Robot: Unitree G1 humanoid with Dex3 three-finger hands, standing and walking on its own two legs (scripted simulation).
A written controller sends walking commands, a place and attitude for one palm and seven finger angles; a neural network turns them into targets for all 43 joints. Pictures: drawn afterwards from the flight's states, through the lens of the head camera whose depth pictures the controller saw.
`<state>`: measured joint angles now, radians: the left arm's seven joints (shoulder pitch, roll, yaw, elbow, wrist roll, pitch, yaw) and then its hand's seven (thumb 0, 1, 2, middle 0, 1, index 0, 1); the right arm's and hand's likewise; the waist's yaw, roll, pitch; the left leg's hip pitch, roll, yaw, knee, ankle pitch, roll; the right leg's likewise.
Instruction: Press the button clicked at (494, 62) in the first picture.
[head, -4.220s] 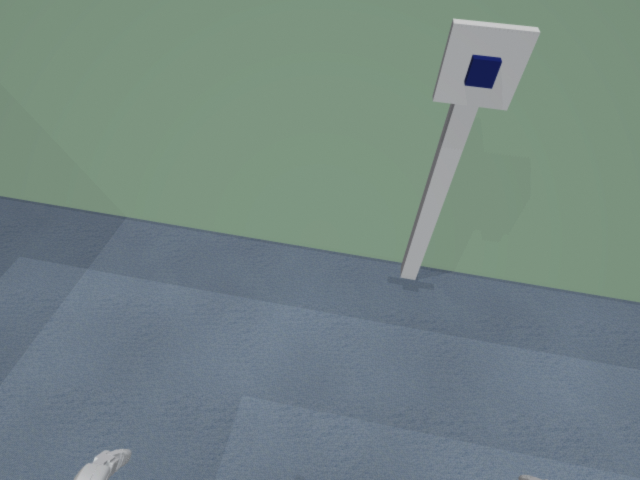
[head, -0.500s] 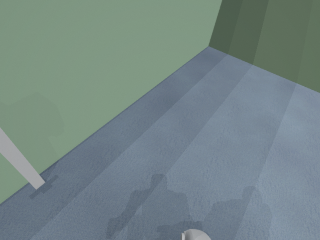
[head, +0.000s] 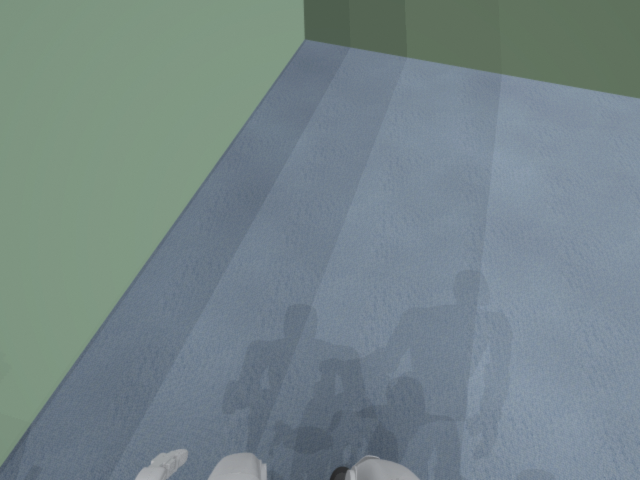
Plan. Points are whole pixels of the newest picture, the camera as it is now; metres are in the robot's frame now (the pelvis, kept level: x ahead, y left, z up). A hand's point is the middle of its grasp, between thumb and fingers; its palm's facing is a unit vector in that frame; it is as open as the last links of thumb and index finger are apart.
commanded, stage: turn to face it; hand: left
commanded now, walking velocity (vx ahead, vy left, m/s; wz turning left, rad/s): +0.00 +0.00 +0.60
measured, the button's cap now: out of the picture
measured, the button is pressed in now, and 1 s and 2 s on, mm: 0 0 0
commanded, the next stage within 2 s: take the last steps up to it in 2.00 s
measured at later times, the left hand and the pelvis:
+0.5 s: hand out of the picture +0.05 +0.24 -0.17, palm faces +0.29 -0.93 -0.20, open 7.3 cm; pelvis +0.05 +0.04 +0.01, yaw +14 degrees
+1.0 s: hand out of the picture +0.06 +0.19 -0.12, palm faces +0.50 -0.82 -0.28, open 7.4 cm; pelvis +0.06 -0.03 +0.02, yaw +31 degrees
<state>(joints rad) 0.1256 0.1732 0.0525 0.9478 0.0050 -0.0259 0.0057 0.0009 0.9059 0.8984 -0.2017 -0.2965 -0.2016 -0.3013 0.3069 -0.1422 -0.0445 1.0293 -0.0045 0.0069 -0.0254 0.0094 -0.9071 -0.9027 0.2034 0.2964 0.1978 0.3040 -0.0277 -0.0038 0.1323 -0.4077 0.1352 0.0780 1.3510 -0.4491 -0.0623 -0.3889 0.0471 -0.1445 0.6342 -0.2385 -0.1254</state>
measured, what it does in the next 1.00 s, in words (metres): steps on the spot, turning left: left foot, then right foot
